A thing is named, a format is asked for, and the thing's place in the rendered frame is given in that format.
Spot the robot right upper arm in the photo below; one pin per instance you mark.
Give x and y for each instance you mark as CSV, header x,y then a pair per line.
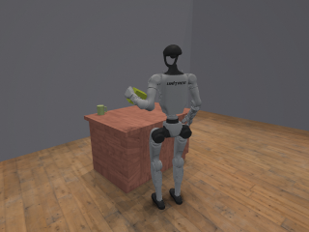
x,y
193,90

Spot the robot torso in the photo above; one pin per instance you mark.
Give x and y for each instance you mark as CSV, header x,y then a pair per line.
x,y
172,98

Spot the robot right forearm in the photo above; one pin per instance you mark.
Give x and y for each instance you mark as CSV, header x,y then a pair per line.
x,y
192,112

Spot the sponge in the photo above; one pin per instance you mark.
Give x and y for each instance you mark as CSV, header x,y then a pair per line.
x,y
139,93

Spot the robot left forearm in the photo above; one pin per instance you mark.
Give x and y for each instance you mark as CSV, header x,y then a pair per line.
x,y
137,101

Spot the left robot shin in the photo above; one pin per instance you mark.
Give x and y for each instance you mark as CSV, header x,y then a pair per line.
x,y
157,181

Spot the robot left upper arm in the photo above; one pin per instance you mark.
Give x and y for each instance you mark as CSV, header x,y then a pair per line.
x,y
152,90

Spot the right robot hand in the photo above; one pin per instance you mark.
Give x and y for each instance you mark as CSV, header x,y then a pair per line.
x,y
185,119

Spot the table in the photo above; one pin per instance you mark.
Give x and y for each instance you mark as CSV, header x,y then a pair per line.
x,y
120,142

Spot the left robot hand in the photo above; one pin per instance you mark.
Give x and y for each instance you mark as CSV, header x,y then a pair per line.
x,y
129,91

